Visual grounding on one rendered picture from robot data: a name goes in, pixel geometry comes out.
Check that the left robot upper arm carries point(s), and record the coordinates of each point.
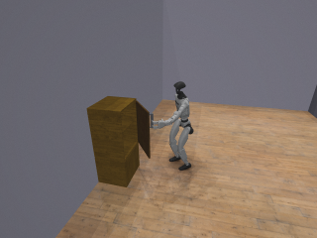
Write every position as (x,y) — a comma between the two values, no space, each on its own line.
(184,105)

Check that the cupboard door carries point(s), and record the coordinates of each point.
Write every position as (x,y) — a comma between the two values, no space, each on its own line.
(143,128)

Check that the robot left hand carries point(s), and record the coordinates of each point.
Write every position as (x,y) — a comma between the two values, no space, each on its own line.
(160,123)

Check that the handle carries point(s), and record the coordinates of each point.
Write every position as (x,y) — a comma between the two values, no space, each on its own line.
(152,119)

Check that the robot right foot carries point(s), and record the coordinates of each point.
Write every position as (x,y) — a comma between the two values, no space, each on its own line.
(175,158)

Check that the right robot thigh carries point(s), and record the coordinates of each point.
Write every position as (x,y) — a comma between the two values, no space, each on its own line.
(173,132)

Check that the robot left forearm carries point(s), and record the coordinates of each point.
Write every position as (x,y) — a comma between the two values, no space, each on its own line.
(172,119)

